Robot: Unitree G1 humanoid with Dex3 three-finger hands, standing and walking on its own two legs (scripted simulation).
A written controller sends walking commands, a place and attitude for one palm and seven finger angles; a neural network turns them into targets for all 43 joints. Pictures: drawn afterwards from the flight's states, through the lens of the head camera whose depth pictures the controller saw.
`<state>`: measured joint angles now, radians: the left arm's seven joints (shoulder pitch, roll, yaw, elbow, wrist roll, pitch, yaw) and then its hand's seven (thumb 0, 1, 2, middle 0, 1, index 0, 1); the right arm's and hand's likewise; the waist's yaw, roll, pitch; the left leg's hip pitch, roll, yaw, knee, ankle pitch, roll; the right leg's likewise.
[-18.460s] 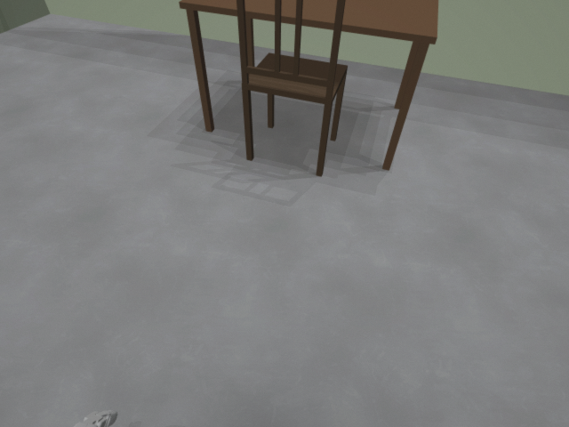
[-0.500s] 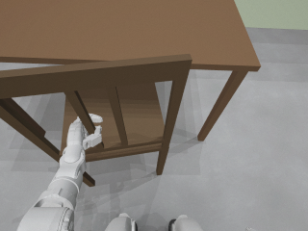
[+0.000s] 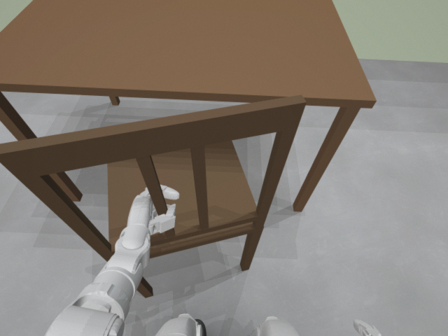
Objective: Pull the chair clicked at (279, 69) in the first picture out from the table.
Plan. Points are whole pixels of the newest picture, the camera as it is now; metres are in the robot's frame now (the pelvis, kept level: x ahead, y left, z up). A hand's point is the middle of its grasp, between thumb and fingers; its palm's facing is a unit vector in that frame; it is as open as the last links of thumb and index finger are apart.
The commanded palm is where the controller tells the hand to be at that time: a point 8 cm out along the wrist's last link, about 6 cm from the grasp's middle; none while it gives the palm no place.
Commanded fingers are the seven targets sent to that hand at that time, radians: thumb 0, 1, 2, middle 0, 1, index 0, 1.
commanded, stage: step backward, pulling the chair out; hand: left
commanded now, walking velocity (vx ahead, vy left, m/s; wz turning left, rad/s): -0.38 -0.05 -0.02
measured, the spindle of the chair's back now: (159, 203) +0.37 +0.15 -0.04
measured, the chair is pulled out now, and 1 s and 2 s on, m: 0.18 0.34 0.64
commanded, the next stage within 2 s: stop walking, hand still on the chair in 1.62 s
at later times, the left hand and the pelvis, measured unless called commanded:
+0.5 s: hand (168, 231) +0.31 +0.13 -0.06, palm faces +0.02 -0.98 -0.19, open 5.2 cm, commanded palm +0.29 +0.18 -0.05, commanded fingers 0.00 0.90 0.90 -0.50 -1.45 -0.50 -1.45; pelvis -0.06 -0.01 +0.00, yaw -2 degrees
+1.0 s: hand (158, 298) +0.19 +0.13 -0.05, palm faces -0.01 -0.98 -0.18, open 5.3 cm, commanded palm +0.18 +0.17 -0.05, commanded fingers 0.00 0.90 0.90 -0.50 -1.45 -0.50 -1.45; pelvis -0.17 +0.00 +0.00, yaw -2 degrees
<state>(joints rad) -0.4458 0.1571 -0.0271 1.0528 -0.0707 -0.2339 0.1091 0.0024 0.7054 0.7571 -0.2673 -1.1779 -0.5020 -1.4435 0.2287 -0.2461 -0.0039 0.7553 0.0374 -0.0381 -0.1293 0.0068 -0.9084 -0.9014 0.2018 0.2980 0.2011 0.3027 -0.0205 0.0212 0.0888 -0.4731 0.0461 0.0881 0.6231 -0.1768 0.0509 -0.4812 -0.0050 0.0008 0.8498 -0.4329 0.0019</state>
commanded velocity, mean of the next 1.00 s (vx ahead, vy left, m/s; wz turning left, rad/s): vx -0.38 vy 0.02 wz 0.03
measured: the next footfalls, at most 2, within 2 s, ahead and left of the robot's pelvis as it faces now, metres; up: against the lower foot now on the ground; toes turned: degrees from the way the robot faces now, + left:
right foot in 0.10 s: -0.03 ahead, -0.15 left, +0.00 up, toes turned -5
left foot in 0.36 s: +0.03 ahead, +0.12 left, +0.00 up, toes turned -2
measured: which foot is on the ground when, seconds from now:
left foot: down 0.00-0.20, up 0.22-0.34, down 0.36-0.66, up 0.68-0.84, down 0.86-1.00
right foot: up 0.00-0.08, down 0.10-0.92, up 0.94-1.00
